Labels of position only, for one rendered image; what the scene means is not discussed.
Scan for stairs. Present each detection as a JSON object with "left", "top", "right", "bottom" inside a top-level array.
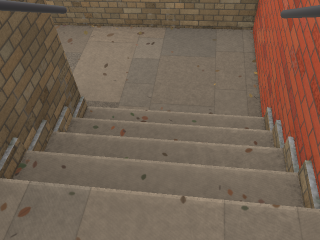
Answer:
[{"left": 12, "top": 106, "right": 304, "bottom": 208}]

